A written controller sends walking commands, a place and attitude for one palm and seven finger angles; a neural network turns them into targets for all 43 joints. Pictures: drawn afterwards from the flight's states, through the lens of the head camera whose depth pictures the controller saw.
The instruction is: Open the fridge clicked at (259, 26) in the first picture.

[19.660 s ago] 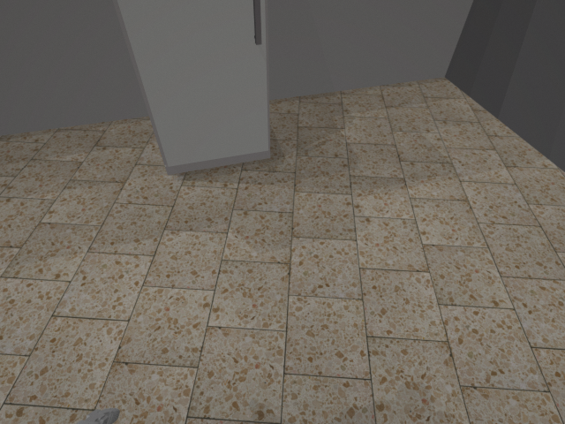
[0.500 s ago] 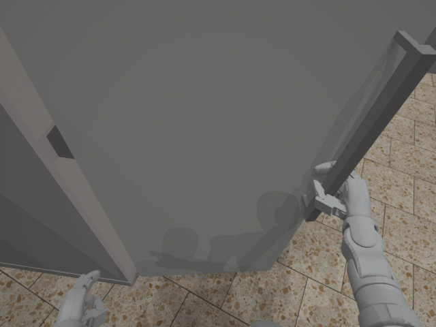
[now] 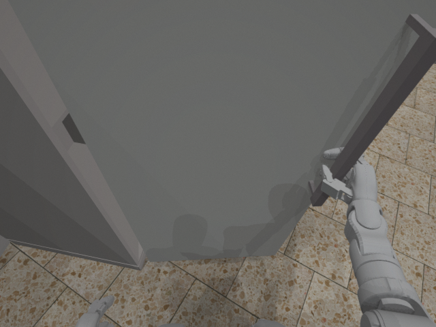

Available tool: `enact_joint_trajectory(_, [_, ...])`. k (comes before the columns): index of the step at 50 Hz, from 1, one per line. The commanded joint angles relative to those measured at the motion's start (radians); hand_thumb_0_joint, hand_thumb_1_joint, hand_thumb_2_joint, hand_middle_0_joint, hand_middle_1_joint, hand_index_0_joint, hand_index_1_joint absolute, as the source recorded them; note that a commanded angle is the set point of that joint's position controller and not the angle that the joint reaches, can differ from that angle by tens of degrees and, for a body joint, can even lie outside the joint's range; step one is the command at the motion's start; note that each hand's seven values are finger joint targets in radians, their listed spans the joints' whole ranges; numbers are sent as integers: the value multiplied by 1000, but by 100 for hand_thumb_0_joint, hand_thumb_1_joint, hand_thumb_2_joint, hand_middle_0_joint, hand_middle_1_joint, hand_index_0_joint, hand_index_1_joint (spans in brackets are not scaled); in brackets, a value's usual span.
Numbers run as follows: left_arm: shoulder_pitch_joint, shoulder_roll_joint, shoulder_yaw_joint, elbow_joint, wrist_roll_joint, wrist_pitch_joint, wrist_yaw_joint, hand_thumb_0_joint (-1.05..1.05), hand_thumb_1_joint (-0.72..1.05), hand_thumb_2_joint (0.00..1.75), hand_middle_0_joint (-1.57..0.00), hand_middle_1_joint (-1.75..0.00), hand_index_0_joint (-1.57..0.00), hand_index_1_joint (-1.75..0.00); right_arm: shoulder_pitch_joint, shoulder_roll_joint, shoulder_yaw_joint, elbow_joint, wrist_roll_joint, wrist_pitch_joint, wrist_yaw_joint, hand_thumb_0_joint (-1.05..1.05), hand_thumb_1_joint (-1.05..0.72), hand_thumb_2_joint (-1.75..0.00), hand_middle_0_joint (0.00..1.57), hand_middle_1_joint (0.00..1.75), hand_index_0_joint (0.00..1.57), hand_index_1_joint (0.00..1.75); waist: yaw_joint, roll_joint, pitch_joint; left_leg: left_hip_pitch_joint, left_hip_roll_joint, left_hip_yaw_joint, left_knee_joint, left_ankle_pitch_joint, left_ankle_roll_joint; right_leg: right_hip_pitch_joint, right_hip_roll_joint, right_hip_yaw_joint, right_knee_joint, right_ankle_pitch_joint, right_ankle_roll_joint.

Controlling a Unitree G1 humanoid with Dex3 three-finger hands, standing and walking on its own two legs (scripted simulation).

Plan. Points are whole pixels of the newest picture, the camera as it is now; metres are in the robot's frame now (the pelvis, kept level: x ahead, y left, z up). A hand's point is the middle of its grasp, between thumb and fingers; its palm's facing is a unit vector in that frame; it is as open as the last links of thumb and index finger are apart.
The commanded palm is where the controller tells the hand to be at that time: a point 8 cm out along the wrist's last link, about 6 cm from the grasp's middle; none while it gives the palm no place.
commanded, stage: loosen the grip on the handle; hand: right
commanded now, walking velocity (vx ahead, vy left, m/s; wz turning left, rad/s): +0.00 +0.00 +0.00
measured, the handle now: (351, 138) +0.44 -0.19 +0.12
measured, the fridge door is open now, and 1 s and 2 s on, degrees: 76 73 73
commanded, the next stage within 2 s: slip the hand off the handle in 0.64 s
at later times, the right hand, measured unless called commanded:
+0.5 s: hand (335, 186) +0.40 -0.20 +0.02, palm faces +0.15 +0.97 -0.19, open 12.8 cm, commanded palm +0.36 -0.25 +0.04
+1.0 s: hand (354, 182) +0.41 -0.24 +0.01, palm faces +0.19 +0.96 -0.20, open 14.5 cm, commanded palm +0.38 -0.29 +0.03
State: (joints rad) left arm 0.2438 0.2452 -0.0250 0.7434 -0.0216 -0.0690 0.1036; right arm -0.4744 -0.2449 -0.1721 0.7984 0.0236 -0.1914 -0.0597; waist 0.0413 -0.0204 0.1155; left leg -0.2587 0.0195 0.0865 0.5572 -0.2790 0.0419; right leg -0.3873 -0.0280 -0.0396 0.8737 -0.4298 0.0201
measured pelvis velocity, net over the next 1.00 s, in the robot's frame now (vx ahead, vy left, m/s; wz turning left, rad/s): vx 0.00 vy -0.03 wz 0.03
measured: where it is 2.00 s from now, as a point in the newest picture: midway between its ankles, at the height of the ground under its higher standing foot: outside the picture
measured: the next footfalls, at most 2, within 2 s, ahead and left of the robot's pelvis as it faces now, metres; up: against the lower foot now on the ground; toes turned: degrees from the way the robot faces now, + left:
right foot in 0.10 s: +0.05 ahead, -0.14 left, +0.00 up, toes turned -2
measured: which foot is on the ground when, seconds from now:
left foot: down 0.00-1.00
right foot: up 0.00-0.08, down 0.10-1.00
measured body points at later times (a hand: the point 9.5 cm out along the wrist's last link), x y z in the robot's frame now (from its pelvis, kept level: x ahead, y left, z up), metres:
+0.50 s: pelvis -0.02 -0.04 -0.02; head +0.01 -0.05 +0.43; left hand +0.07 +0.21 -0.12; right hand +0.38 -0.25 +0.03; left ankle +0.01 +0.09 -0.73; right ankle +0.01 -0.14 -0.73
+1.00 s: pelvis +0.00 -0.03 -0.03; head +0.05 -0.04 +0.42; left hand +0.07 +0.24 -0.13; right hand +0.40 -0.29 +0.03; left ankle +0.01 +0.09 -0.73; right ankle +0.01 -0.14 -0.73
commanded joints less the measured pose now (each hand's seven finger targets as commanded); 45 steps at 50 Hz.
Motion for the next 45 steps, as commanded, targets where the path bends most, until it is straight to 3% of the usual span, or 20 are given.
enact_joint_trajectory(1, [-25, 112, 41, -143, 9, -50, 18, 0, 90, 90, -20, -30, -20, -30, -279, -251, -74, -191, 5, -53, -32, 0, -90, -90, 45, 140, 45, 140, -53, 174, -319, 217, 209, -192, -130, 456, 73, 38, -5, -29, -226, 97, 1])
enact_joint_trajectory(2, [-23, 114, 44, -146, 6, -47, 17, 0, 90, 90, -20, -30, -20, -30, -270, -226, -52, -210, 13, -55, -32, 0, -90, -90, 45, 140, 45, 140, -38, 163, -309, 212, 202, -177, -124, 425, 58, 76, -10, -21, -305, 156, 2])
enact_joint_trajectory(3, [-13, 151, 136, -198, 14, -77, -20, 0, 90, 90, -20, -30, -20, -30, -739, -717, -389, -402, -102, -71, -22, 0, -90, -90, 45, 140, 45, 140, -103, 233, -366, 283, 137, -240, -73, 560, 28, 31, -5, -61, -345, 301, -1])
enact_joint_trajectory(4, [-74, 150, 82, -170, 25, -125, -34, 0, 90, 90, -20, -30, -20, -30, -597, -324, -103, -39, -106, 18, 32, 0, -78, -84, 45, 140, 45, 140, 14, 183, -607, 169, 13, -77, 105, 786, 9, 109, 50, -27, -419, 639, -73])
enact_joint_trajectory(5, [55, 159, 113, -132, -2, -119, -41, 0, 90, 90, -20, -30, -20, -30, -392, -229, -153, -39, -58, 36, 50, 0, -66, -78, 45, 140, 45, 140, -1, 135, -582, -14, 3, -7, 91, 561, -28, 219, 27, 1, -337, 682, -57])
enact_joint_trajectory(6, [19, 156, 99, -153, -2, -99, -55, 0, 90, 90, -20, -30, -20, -30, -376, -198, -107, -105, -21, 15, 63, 0, -54, -73, 45, 140, 45, 140, -33, 11, -521, -97, -10, -20, 37, 359, -35, 241, 14, 7, -321, 552, -30])
enact_joint_trajectory(7, [8, 152, 100, -167, 7, -90, -64, 0, 90, 90, -20, -30, -20, -30, -316, -214, -151, -120, -9, 8, 46, 0, -42, -67, 45, 140, 45, 140, -50, -229, -467, -130, 3, -26, 32, 304, -21, 260, 13, 1, -293, 602, -17])
enact_joint_trajectory(8, [20, 158, 97, -174, 12, -84, -81, 0, 90, 90, -20, -30, -20, -30, -362, -217, -116, -220, -20, -4, 24, 0, -30, -61, 45, 140, 45, 140, -37, -251, -494, -148, 0, -25, 45, 286, -13, 269, 13, 17, -282, 639, -10])
enact_joint_trajectory(10, [19, 150, 100, -195, 11, -74, -98, 0, 90, 90, -20, -30, -20, -30, -347, -158, -50, -214, -59, -13, -16, 0, -5, -49, 45, 140, 45, 140, -11, -107, -439, -218, -18, -10, 61, 179, -15, 187, -5, 33, -283, 526, -20])
enact_joint_trajectory(13, [2, 162, 91, -240, 5, -61, -98, 0, 90, 90, -20, -30, -20, -30, -367, -171, -52, -199, -59, -26, -58, 0, 31, -32, 45, 140, 45, 140, -7, 40, -421, -191, -26, -21, 53, 59, -11, 56, 7, 26, -305, 254, -37])
enact_joint_trajectory(15, [-9, 159, 85, -251, -1, -65, -89, 0, 90, 90, -20, -30, -20, -30, -394, -164, -37, -207, -53, -25, -75, 0, 55, -20, 42, 137, 42, 137, -3, 19, -424, -208, -26, -30, 49, -7, -14, 34, 10, 24, -311, 152, -38])
enact_joint_trajectory(20, [10, 159, 68, -227, -3, -77, -72, 0, 90, 90, -20, -30, -20, -30, -517, -149, 10, -178, -61, -17, -99, 0, 55, -20, 36, 128, 36, 128, 32, -7, -402, -263, -27, -37, 50, -78, -16, 11, 7, 55, -320, 7, -39])
enact_joint_trajectory(22, [23, 165, 67, -211, 3, -86, -67, 0, 90, 90, -20, -30, -20, -30, -560, -157, -1, -185, -49, -36, -106, 0, 55, -20, 33, 125, 33, 125, 41, 17, -431, -263, -29, -37, 58, -76, -18, 13, 5, 68, -309, 7, -39])
enact_joint_trajectory(23, [44, 176, 69, -196, 9, -82, -61, 0, 90, 90, -20, -30, -20, -30, -492, -282, -108, -97, -62, -43, -106, 0, 55, -20, 32, 123, 32, 123, 17, 47, -427, -247, -30, -41, 61, -80, -18, -27, 9, 61, -298, 18, -42])
enact_joint_trajectory(24, [37, 161, 59, -211, 10, -80, -64, 0, 90, 90, -20, -30, -20, -30, -493, -203, -41, -126, -50, -53, -91, 0, 55, -20, 30, 122, 30, 122, 24, 33, -447, -238, -29, -40, 66, -69, -22, -32, 16, 50, -289, 46, -43])
enact_joint_trajectory(34, [107, 163, 83, -179, 11, -72, -80, 0, 90, 90, -20, -30, -20, -30, -433, -158, -24, -162, -24, -88, -56, 0, 55, -20, 25, 115, 25, 115, 18, 4, -509, -249, -37, -30, 103, 65, -18, 28, 3, 55, -232, 258, -34])
enact_joint_trajectory(36, [108, 164, 86, -182, 10, -68, -84, 0, 90, 90, -20, -30, -20, -30, -394, -164, -34, -179, -24, -81, -65, 0, 55, -20, 25, 115, 25, 115, 8, 3, -500, -242, -38, -31, 103, 78, -18, 17, 4, 49, -228, 277, -35])
enact_joint_trajectory(37, [124, 181, 80, -155, 13, -52, -73, 0, 90, 90, -20, -30, -20, -30, -440, -314, -139, -75, -44, -76, -73, 0, 55, -20, 25, 115, 25, 115, 27, 57, -421, -250, -35, -38, 101, 69, -20, -57, 8, 50, -218, 240, -41])
enact_joint_trajectory(42, [117, 169, 81, -194, 9, -25, -70, 0, 90, 90, -20, -30, -20, -30, -415, -348, -159, -147, -43, -97, -37, 0, 55, -20, 25, 115, 25, 115, -5, -16, -517, -175, -30, -56, 111, 127, -17, -44, 23, 28, -210, 282, -46])
enact_joint_trajectory(45, [120, 168, 82, -197, 2, -20, -71, 0, 90, 90, -20, -30, -20, -30, -399, -305, -119, -129, -26, -97, 4, 0, 55, -20, 25, 115, 25, 115, 14, -26, -497, -206, -33, -56, 106, 138, -20, -36, 21, 21, -198, 288, -44])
